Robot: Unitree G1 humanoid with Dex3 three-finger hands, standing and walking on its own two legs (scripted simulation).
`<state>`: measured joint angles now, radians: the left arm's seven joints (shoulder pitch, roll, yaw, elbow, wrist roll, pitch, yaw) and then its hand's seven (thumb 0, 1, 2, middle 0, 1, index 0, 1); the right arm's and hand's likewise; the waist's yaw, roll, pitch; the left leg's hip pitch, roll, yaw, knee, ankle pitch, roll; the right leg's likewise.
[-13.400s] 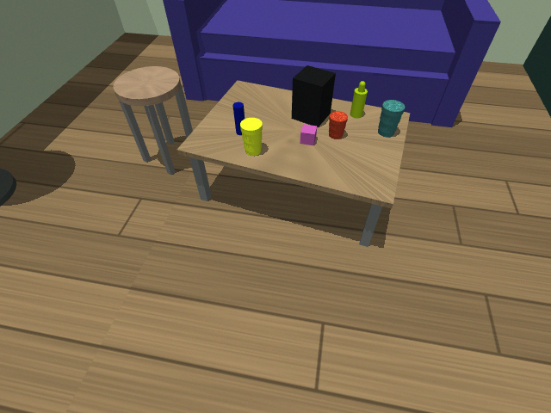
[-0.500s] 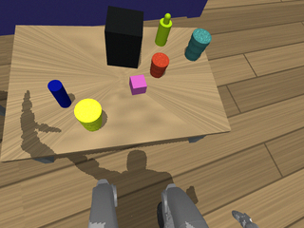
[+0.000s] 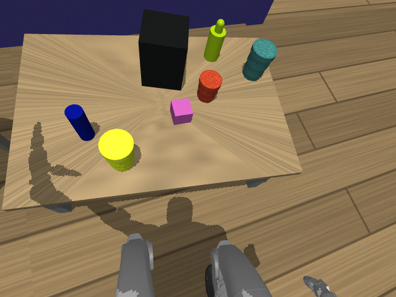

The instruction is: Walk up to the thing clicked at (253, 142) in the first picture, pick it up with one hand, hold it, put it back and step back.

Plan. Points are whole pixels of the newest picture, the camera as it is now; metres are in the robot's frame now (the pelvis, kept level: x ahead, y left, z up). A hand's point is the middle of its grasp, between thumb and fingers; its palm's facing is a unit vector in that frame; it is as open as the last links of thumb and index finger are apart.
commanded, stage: go down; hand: left
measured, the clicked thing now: (119, 153) +0.47 +0.17 -0.24
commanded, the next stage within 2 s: approach in 0.60 s
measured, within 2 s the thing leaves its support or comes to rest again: neither
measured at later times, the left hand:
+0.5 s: hand out of the picture +0.44 +0.39 +0.06, palm faces +0.21 -0.98 +0.00, open 17.3 cm
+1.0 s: hand out of the picture +0.44 +0.37 +0.01, palm faces +0.21 -0.98 +0.03, open 17.7 cm
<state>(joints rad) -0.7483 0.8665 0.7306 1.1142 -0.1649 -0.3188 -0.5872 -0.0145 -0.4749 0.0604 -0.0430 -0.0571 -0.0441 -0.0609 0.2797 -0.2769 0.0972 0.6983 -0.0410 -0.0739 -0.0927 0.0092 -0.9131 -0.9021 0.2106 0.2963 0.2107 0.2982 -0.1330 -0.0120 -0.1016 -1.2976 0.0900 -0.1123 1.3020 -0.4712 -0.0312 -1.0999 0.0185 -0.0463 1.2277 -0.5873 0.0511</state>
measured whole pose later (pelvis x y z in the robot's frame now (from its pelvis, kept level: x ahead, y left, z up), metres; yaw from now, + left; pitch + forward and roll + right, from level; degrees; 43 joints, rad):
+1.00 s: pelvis -0.01 +0.00 -0.02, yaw -1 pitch +29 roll -7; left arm -0.80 0.85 0.68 1.21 -0.19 -0.40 -0.56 -0.01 -0.60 0.01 -0.05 -0.06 -0.06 -0.05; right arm 0.26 -0.29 0.10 0.66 -0.05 -0.10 -0.08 0.01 -0.88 -0.89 0.21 0.30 0.21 0.30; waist -0.13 -0.02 -0.10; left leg -1.42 0.08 -0.11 1.39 -0.48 -0.03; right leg -1.23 0.02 -0.04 1.33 -0.61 0.05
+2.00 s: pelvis -0.06 -0.02 -0.23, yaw -7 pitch +34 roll -7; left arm -0.92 0.61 0.57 1.06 -0.08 -0.45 -0.20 -0.01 -0.61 0.01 -0.04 -0.05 -0.07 -0.03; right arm 0.19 -0.27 0.08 0.69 -0.10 0.08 0.04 0.01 -0.93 -0.90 0.21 0.30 0.21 0.30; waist -0.16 0.00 -0.12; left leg -2.13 0.10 -0.21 2.10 -0.58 -0.08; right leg -1.96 0.09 -0.03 2.11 -0.77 0.05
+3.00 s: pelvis -0.07 -0.02 -0.26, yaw -8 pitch +33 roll -7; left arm -1.06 0.69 0.48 1.11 -0.06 -0.43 -0.16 0.06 -0.59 0.41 -0.62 -0.59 -0.64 -0.57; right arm 0.15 -0.27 0.12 0.65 -0.11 0.10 0.03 0.01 -0.92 -0.90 0.21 0.30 0.21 0.30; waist -0.16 -0.02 -0.07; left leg -2.18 0.09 -0.23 2.17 -0.57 -0.08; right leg -2.01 0.10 -0.04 2.19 -0.76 0.05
